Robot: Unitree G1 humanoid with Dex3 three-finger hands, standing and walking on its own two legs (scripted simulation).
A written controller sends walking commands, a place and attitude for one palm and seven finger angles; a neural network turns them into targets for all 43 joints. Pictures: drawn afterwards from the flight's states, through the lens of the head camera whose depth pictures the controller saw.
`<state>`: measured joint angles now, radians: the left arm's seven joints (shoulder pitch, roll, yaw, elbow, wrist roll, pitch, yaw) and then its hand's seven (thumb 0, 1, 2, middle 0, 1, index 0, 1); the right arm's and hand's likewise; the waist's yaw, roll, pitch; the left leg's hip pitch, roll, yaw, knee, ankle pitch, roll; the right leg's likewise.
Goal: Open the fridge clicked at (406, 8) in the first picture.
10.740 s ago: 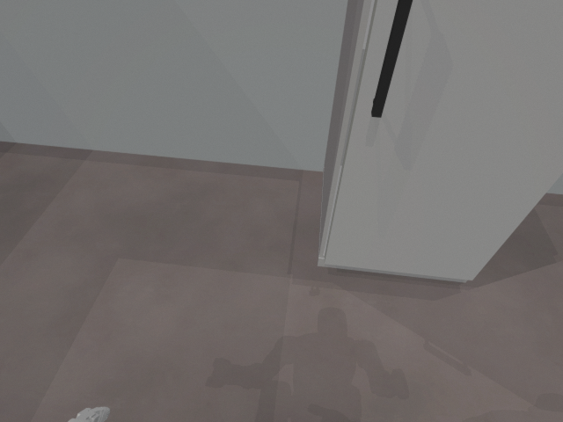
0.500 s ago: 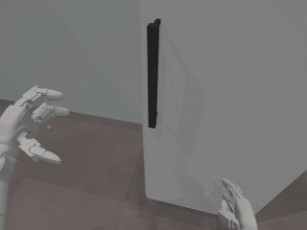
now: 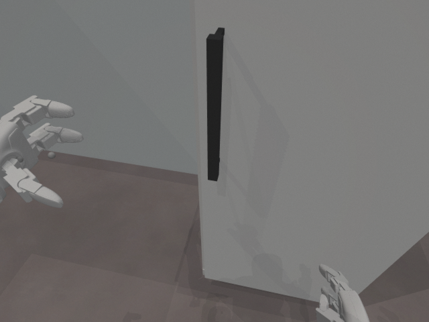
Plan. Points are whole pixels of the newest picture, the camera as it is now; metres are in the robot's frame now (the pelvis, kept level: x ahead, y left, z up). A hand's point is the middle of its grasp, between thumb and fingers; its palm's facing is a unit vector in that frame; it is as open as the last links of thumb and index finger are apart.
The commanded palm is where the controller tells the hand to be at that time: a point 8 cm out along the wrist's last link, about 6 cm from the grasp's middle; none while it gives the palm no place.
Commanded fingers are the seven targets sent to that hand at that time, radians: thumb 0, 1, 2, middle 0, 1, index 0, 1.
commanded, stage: raise the hand to about handle height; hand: left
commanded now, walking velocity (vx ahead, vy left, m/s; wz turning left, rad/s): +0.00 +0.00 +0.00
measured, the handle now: (216, 116) +0.44 +0.05 +0.19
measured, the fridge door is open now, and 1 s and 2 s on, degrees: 0 0 0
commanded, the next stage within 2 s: move the hooked fingers beside the handle in 0.22 s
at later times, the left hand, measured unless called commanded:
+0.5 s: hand (66, 152) +0.29 +0.26 +0.22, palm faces +0.00 -0.99 -0.13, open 14.0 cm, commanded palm +0.25 +0.29 +0.23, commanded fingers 0.00 -0.50 0.30 -0.30 -1.20 -0.30 -1.20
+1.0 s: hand (109, 141) +0.32 +0.21 +0.21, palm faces -0.03 -1.00 -0.09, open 14.0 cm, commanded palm +0.29 +0.25 +0.22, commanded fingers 0.00 -0.50 0.30 -0.30 -1.20 -0.30 -1.20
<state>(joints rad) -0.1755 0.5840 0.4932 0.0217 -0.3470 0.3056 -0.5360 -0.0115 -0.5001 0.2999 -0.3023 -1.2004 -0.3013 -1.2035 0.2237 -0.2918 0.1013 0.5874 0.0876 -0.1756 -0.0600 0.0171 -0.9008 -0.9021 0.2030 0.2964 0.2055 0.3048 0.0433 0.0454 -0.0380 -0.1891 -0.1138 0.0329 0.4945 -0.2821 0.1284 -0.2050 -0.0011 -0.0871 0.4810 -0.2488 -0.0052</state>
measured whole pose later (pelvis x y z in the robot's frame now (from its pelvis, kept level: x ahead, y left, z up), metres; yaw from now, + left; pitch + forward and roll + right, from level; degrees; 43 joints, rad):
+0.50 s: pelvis +0.01 -0.02 +0.00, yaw +0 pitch -1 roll -2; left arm -0.19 0.58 0.50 0.08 -0.35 0.29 -0.53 -0.01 -0.50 0.30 -0.30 -1.20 -0.30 -1.20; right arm 0.19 -0.28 0.11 0.60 0.09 -0.18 -0.07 0.02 -0.90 -0.90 0.20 0.30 0.21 0.30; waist 0.05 0.06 -0.04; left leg -0.21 -0.09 0.01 0.52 -0.30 0.10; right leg -0.21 0.03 -0.11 0.48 -0.26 -0.04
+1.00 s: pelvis +0.00 -0.04 +0.00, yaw +0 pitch -1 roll -1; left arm -0.31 0.52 0.42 0.19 -0.32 0.26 -0.45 -0.01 -0.50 0.30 -0.30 -1.20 -0.30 -1.20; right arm 0.19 -0.28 0.09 0.62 0.11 -0.17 -0.08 0.02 -0.90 -0.90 0.20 0.30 0.20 0.30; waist 0.03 0.07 -0.04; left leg -0.22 -0.07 0.02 0.54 -0.31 0.08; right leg -0.23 0.04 -0.10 0.50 -0.27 -0.06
